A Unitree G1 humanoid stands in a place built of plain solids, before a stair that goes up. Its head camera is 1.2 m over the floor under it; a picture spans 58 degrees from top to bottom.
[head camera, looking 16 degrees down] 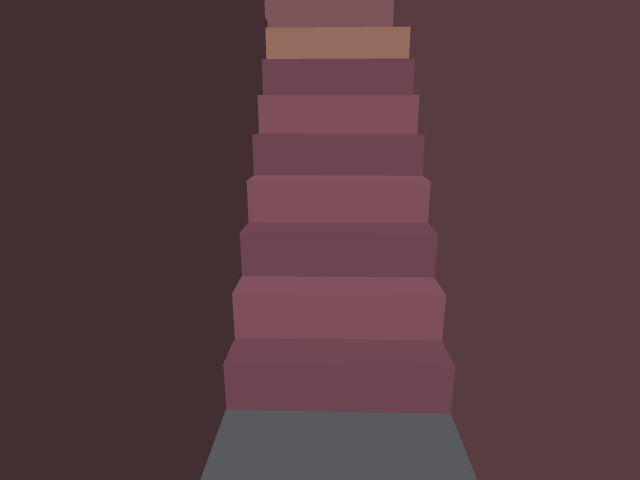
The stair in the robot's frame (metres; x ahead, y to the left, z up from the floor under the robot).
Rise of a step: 0.22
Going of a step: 0.22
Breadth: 0.95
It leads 2 degrees to the right of straight ahead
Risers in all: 8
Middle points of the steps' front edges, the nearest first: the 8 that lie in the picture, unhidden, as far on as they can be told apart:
1.56 -0.08 0.22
1.78 -0.08 0.44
2.00 -0.09 0.66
2.22 -0.09 0.88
2.44 -0.10 1.10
2.66 -0.11 1.32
2.88 -0.11 1.54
3.10 -0.12 1.76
